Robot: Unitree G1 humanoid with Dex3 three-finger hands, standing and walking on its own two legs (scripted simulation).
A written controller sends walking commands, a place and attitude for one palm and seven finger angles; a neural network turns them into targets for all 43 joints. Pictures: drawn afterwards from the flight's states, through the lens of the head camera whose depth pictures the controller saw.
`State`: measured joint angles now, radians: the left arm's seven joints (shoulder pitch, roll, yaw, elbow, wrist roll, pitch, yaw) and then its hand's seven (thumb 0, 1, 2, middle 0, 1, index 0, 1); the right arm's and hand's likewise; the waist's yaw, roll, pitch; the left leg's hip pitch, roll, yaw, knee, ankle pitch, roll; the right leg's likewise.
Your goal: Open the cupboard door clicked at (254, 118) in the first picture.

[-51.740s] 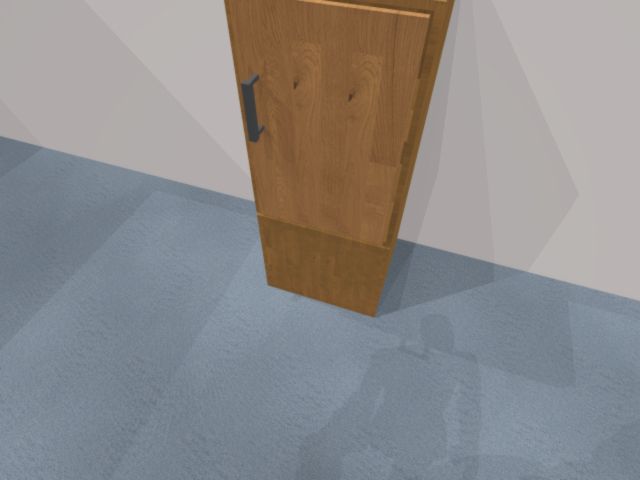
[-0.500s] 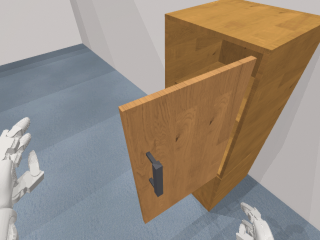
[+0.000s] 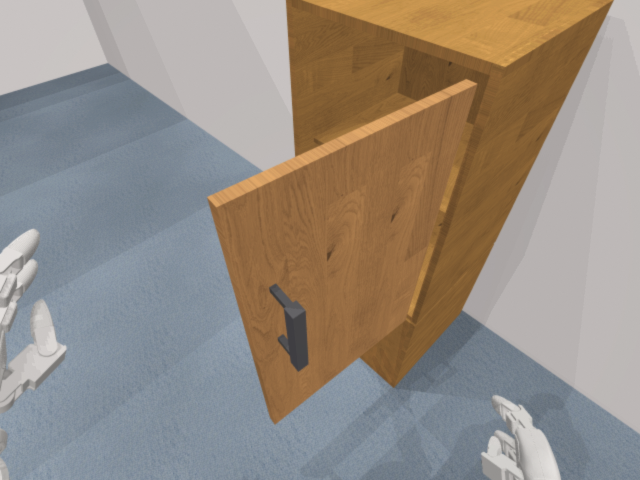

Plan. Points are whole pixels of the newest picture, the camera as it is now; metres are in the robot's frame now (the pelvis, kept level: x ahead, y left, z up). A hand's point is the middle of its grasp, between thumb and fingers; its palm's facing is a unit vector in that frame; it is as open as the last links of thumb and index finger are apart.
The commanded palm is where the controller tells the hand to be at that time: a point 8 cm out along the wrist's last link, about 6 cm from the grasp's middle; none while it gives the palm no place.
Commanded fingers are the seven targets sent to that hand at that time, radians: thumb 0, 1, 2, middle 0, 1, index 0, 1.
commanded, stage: step back with the hand held close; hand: left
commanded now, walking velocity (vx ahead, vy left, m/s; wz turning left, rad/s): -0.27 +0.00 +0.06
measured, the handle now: (289, 329) +0.30 +0.07 +0.02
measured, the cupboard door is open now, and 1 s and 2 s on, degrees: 84 84 84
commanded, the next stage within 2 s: stop stepping back and stand still in 1.08 s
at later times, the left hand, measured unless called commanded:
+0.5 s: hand out of the picture +0.13 +0.28 +0.15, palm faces +0.49 -0.74 -0.46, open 7.4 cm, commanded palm +0.06 +0.32 +0.18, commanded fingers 0.00 0.90 0.90 -0.20 -0.30 -0.20 -0.30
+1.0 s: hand out of the picture +0.06 +0.30 +0.18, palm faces +0.53 -0.76 -0.37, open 7.4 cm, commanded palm +0.01 +0.32 +0.18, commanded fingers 0.00 0.90 0.90 -0.20 -0.30 -0.20 -0.30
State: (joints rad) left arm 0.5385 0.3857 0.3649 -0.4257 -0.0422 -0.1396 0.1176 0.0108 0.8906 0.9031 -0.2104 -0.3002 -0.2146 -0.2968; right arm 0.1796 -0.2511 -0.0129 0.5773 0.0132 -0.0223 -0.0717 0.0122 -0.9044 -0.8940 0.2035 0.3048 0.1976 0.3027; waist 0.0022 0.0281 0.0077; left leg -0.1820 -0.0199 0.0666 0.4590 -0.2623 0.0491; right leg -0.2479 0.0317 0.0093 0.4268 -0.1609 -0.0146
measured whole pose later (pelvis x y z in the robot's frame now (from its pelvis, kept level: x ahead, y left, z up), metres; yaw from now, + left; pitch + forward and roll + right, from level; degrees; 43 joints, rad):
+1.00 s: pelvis -0.13 +0.02 -0.01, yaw +1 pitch +3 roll -5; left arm 0.50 0.40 0.47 -0.58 -0.04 -0.24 0.18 0.01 0.89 0.90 -0.21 -0.30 -0.22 -0.30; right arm 0.17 -0.16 -0.01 0.66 -0.02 -0.14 -0.05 0.01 -0.90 -0.89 0.20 0.30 0.20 0.30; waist 0.04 -0.01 -0.01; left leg -0.47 0.06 0.08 0.47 -0.06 0.08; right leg -0.30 0.07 0.02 1.00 -0.52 0.02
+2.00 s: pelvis -0.27 +0.01 -0.01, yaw -4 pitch -1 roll +1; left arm 0.49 0.38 0.40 -0.47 -0.02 -0.20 0.17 0.01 0.89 0.90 -0.21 -0.30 -0.21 -0.30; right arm 0.23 -0.21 -0.01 0.66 -0.01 -0.13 -0.09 0.01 -0.90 -0.89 0.20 0.30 0.20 0.30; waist 0.01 -0.05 0.00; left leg -0.26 0.04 0.07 0.56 -0.28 0.00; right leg -0.24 -0.03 -0.04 0.61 -0.35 0.00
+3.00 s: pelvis -0.30 +0.04 +0.00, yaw -1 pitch -2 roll +0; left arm 0.35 0.14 0.01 1.16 0.01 0.01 0.03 0.00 0.91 0.90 -0.20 -0.30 -0.20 -0.29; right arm 0.30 -0.11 -0.01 1.15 -0.02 0.02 -0.02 0.00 -0.91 -0.89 0.20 0.30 0.20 0.30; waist 0.00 0.03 0.04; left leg -0.25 -0.01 0.05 0.44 -0.16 0.03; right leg -0.20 -0.05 -0.06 0.46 -0.23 0.02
